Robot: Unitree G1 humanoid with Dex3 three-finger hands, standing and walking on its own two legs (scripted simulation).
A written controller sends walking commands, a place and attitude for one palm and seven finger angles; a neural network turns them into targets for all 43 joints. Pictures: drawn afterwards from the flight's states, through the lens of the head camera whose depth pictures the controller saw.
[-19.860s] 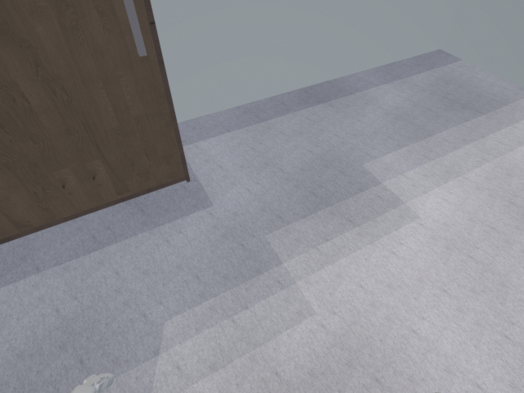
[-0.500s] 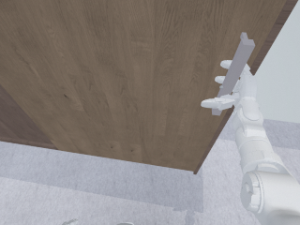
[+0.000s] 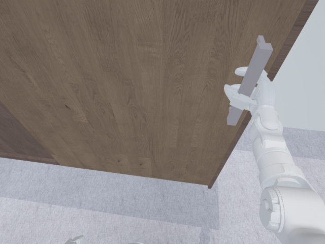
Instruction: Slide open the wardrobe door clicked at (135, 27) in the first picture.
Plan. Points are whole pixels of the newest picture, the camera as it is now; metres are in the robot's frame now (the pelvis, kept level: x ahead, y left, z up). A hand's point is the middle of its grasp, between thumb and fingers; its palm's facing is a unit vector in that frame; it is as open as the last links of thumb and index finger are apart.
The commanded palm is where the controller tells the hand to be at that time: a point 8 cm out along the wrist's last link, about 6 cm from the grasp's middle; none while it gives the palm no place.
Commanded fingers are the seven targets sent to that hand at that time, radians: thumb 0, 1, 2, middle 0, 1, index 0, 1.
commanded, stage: grip the handle and tug to test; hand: right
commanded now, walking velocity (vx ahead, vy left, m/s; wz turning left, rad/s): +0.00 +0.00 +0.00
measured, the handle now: (243, 86) +0.51 -0.14 +0.11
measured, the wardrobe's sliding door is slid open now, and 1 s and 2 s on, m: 0.00 0.00 0.01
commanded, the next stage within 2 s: tug the door sideways, standing still in 0.86 s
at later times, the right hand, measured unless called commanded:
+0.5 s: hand (237, 94) +0.47 -0.12 +0.12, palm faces +0.04 +1.00 +0.00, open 5.5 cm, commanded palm +0.44 -0.16 +0.12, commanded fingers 0.00 -0.90 -0.90 0.45 1.40 0.45 1.40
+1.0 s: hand (237, 94) +0.47 -0.12 +0.12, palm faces +0.03 +1.00 +0.01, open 5.6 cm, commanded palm +0.43 -0.16 +0.12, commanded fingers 0.00 -0.90 -0.90 0.45 1.40 0.45 1.40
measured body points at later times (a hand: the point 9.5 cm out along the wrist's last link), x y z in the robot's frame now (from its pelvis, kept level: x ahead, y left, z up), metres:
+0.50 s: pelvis +0.00 +0.00 +0.00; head +0.04 +0.00 +0.45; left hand +0.04 +0.26 -0.12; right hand +0.46 -0.17 +0.13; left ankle +0.01 +0.10 -0.72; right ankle +0.01 -0.12 -0.72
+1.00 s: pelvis +0.03 +0.00 +0.01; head +0.06 +0.00 +0.46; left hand +0.10 +0.26 -0.10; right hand +0.46 -0.17 +0.13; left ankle +0.01 +0.10 -0.72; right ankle +0.01 -0.12 -0.72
